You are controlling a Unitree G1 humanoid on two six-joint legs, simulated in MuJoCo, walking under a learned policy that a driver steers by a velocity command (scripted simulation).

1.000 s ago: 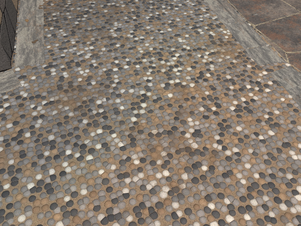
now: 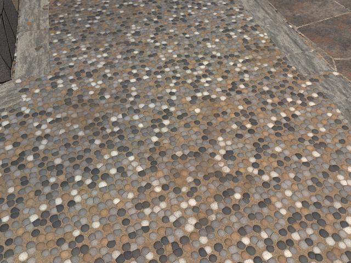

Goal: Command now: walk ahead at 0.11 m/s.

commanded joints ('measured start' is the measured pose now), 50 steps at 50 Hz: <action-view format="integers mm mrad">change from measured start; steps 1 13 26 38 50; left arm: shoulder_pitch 126 124 -84 -278 -20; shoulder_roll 83 178 111 159 162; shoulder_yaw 21 78 77 87 83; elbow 6 -31 -169 -270 -133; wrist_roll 3 7 21 6 3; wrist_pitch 3 -42 -29 -42 -91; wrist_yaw -1 -19 -81 -64 -45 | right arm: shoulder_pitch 80 -63 192 201 48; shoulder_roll -76 -73 -130 -188 -100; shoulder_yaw -16 -54 -58 -60 -70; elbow -8 -180 -92 -74 -186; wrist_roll -2 -9 -9 -17 -36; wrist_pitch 3 -57 -92 -104 -35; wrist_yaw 1 66 28 17 62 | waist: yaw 9 -9 18 55 -39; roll -17 -83 56 105 -20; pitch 84 166 92 42 44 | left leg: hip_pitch -44 -211 161 272 -348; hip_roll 68 54 247 243 138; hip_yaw -91 59 -173 -11 -52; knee -25 226 -260 -36 728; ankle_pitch -139 -125 234 924 -26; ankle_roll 36 35 135 115 30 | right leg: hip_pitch -83 -88 -599 -299 -111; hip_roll -90 -258 -95 33 -220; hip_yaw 113 239 27 -77 218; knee -86 -205 672 193 -257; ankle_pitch -164 -164 88 150 225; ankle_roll -47 -164 -31 -116 -189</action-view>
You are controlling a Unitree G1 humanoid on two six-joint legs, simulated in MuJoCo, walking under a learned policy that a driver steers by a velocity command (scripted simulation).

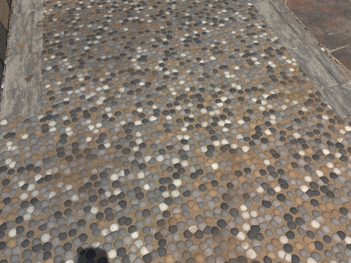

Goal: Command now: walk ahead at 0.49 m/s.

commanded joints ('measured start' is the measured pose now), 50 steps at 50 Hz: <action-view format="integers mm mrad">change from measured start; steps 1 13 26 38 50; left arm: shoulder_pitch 69 263 106 -317 2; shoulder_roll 77 87 27 32 179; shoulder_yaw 1 -14 -4 -21 39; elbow -20 23 -57 -206 -116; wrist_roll -3 6 19 4 -3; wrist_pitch -26 -22 24 43 18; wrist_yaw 5 17 -12 -30 -7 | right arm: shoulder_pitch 79 -327 50 270 179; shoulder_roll -19 -35 -44 -94 -105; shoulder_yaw -4 8 -10 -1 -15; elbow -22 -165 0 54 -8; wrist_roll -7 14 19 21 30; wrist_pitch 26 13 -31 -41 -23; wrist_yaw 12 20 -8 -16 -13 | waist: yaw -43 59 24 -51 50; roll -51 -96 22 48 -91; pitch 20 66 -39 49 -160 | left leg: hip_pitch -87 -173 341 477 -161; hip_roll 52 -12 161 114 -49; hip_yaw -5 92 -186 -29 -52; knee -63 -555 -984 -1028 188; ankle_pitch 72 235 259 491 -122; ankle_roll -24 -15 118 95 15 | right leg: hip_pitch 2 306 -301 -451 318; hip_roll -286 -291 -173 -162 -454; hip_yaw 262 153 161 49 614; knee -253 -187 788 320 -115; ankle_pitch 115 484 -102 177 -152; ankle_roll -101 -73 42 87 -183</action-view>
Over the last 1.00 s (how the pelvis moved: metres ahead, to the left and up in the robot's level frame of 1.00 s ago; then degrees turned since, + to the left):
0.44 0.03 0.00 1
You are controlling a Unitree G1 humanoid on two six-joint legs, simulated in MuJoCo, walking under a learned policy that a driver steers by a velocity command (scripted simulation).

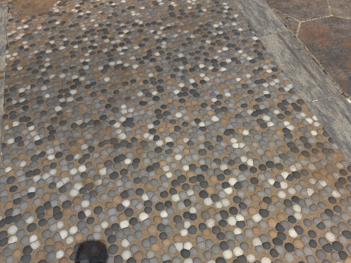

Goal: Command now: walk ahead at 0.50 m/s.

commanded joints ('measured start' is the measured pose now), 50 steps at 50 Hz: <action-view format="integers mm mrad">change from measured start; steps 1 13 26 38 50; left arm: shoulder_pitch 189 388 391 167 -130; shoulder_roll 118 98 112 59 69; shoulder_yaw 32 4 -2 7 -7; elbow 30 115 118 20 -99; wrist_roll -17 -25 -24 4 -11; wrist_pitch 2 -28 -15 46 24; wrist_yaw -2 14 29 -16 -16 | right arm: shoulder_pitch -37 -328 36 -39 100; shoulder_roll -102 -64 -195 -124 -138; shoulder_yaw -23 -15 -61 -26 -21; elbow -90 -184 -105 -60 -11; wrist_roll -4 -23 -54 -6 -21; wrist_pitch -18 43 -9 -29 -20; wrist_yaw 7 37 -1 5 -11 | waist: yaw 67 49 -138 49 -13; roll -30 -64 5 37 62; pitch -96 28 -246 5 47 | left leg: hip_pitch -475 -539 230 5 263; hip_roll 71 136 166 221 254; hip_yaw -78 11 -108 -143 -58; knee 300 -152 -533 -880 -786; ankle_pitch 106 388 253 426 750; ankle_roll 25 -61 131 135 117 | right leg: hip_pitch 416 347 275 -213 -204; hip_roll -349 -202 -161 -146 -79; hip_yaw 498 183 49 108 39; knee -350 -460 322 450 19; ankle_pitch -76 257 492 6 60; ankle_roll -163 -76 -13 81 37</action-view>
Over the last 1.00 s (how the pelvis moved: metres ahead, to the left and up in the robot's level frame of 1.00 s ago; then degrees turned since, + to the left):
0.57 0.01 -0.02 0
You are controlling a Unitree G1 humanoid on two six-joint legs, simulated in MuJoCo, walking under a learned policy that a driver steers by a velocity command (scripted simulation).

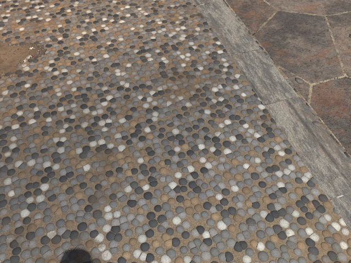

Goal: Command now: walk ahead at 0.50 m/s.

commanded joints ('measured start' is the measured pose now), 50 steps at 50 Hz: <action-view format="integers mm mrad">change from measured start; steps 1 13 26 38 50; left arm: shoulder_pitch -52 237 307 189 305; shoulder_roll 77 81 155 105 243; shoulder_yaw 18 12 25 43 57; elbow -75 79 107 -8 -71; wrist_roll -1 -11 -7 -8 3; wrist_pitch -26 -64 1 53 39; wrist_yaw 6 39 81 80 100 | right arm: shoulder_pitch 37 4 -242 -233 -267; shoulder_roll -157 -49 -81 -185 -131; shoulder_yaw -30 -25 -8 -63 -67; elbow -14 -36 -99 -168 -245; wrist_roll -6 -12 2 5 16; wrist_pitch -3 75 96 108 141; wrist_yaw -12 -1 -20 -24 -3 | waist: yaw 43 4 69 65 76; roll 112 -31 -46 129 -128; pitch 56 -84 -26 -93 -104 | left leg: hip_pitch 21 -452 -441 -242 -631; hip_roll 310 105 108 263 6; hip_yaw -101 -105 -35 -361 -296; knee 76 915 449 179 499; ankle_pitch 719 -50 -57 572 -141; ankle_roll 118 -37 -15 198 -28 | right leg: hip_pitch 17 359 426 69 586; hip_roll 38 -161 -208 85 -214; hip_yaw -21 107 115 75 395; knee -65 -351 -297 352 -435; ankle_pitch -82 682 167 -399 -340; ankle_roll -43 -168 -167 76 -18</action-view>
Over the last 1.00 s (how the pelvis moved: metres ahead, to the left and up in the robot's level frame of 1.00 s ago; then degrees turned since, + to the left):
0.52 0.02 0.01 0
